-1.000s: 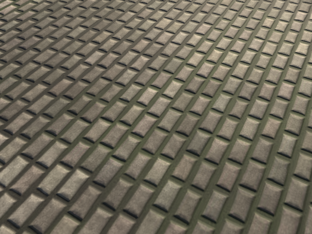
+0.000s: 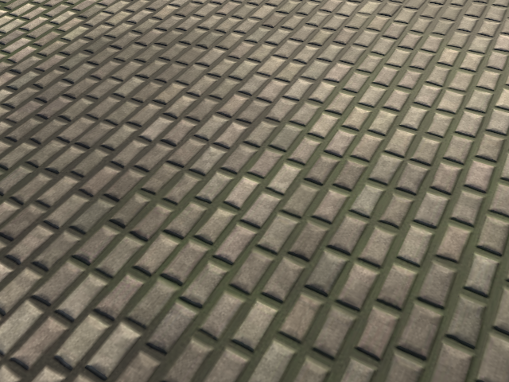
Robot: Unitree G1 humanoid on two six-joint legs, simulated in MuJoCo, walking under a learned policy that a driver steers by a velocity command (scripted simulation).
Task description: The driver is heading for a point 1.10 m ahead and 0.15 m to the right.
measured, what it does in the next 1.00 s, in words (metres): walks ahead, turning right: left foot, then right foot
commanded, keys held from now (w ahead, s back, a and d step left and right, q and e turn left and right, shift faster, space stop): w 0.38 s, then w+e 0.60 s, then w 0.02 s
